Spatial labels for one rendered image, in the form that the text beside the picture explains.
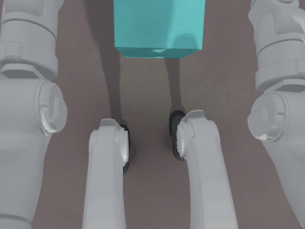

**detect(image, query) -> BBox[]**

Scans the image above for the right robot foot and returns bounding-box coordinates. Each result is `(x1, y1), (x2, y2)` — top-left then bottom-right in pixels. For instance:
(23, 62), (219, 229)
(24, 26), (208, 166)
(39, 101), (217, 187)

(169, 110), (185, 161)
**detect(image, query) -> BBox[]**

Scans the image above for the robot foot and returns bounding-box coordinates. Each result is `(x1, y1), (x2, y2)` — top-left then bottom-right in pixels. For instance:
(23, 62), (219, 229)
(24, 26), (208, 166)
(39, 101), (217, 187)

(169, 110), (185, 161)
(119, 124), (131, 175)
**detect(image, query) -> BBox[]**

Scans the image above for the carton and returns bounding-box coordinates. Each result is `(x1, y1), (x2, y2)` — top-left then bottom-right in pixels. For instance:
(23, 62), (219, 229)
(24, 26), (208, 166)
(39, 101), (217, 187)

(113, 0), (206, 59)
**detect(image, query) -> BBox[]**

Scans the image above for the robot right upper arm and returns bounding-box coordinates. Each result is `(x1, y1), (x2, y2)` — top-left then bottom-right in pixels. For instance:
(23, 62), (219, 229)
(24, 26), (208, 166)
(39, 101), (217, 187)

(247, 91), (305, 229)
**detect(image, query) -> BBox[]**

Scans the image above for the robot left forearm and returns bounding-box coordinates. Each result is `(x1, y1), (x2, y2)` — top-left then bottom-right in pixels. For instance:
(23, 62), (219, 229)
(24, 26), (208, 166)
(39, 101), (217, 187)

(0, 0), (64, 82)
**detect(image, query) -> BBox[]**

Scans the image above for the robot right forearm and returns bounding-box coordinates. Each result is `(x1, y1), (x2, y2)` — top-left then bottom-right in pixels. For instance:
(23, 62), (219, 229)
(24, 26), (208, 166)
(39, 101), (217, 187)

(248, 0), (305, 94)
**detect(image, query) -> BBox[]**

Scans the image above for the left robot foot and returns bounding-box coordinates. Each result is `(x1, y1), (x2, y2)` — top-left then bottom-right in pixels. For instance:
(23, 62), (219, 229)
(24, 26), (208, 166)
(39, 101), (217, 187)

(119, 124), (131, 175)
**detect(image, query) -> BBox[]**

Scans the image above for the robot left upper arm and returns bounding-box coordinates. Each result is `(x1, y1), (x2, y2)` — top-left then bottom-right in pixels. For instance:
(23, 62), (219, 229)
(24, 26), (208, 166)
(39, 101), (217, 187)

(0, 78), (68, 229)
